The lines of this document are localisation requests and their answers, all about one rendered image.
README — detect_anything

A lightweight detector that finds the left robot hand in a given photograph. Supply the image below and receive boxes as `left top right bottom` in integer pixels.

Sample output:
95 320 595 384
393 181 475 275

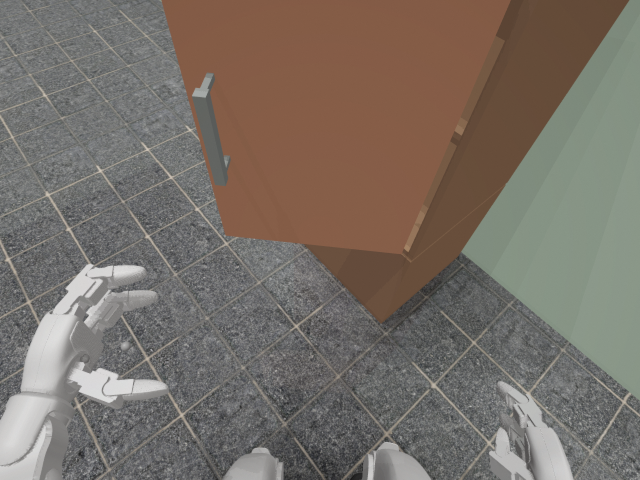
20 264 169 409

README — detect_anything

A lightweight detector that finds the robot right shin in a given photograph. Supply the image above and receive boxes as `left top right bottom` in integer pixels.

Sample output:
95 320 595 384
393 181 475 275
376 442 399 452

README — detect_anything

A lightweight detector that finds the handle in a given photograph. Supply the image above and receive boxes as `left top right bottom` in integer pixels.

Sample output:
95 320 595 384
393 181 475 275
192 73 231 186

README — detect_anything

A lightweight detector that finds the left robot thigh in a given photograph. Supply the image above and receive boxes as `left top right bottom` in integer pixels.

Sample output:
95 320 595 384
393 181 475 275
222 453 284 480

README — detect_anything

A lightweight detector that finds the right robot hand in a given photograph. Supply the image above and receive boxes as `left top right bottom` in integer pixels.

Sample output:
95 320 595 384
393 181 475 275
489 381 573 480

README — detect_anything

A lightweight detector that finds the left robot forearm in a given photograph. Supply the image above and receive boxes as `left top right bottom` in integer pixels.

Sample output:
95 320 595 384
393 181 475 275
0 392 75 480

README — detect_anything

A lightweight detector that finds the cupboard door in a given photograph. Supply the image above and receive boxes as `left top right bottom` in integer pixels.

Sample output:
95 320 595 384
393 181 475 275
161 0 511 254

